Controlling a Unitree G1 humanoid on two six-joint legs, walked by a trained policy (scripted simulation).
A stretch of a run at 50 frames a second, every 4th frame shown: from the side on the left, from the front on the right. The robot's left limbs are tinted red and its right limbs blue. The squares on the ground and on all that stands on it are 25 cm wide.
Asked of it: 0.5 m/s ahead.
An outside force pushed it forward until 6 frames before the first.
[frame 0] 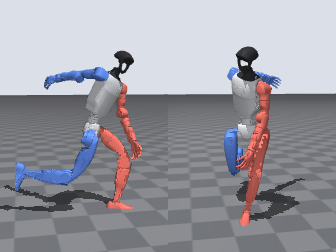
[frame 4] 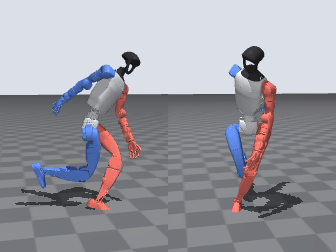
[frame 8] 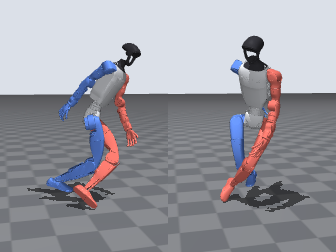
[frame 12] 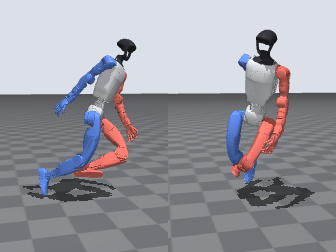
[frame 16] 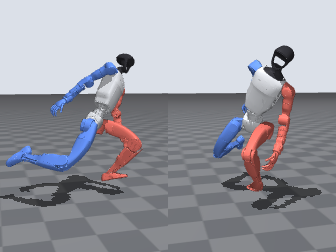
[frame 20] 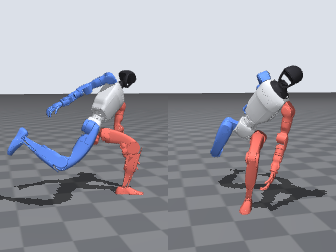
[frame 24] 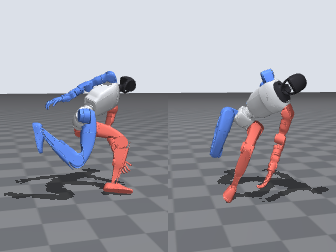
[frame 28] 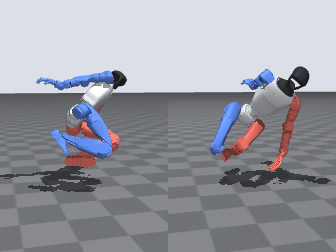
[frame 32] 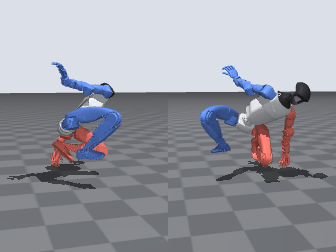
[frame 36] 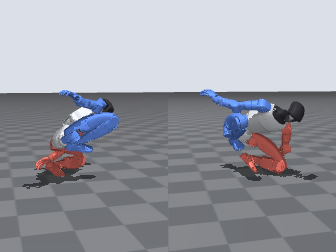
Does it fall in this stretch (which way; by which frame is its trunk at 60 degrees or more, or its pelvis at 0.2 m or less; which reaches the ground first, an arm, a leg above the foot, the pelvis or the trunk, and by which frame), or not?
yes: goes over forward and to its left; its trunk at 60 degrees or more by frame 24; the left arm reaches the ground first, by frame 36
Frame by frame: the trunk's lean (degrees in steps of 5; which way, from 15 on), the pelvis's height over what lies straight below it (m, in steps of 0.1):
0: 25 forward, 0.7
4: 35 forward, 0.7
8: 35 forward, 0.7
12: 25 forward, 0.7
16: 35 forward and to its left, 0.6
20: 50 forward and to its left, 0.5
24: 65 forward and to its left, 0.6
28: 60 forward and to its left, 0.5
32: 65 forward and to its left, 0.4
36: 75 forward and to its left, 0.4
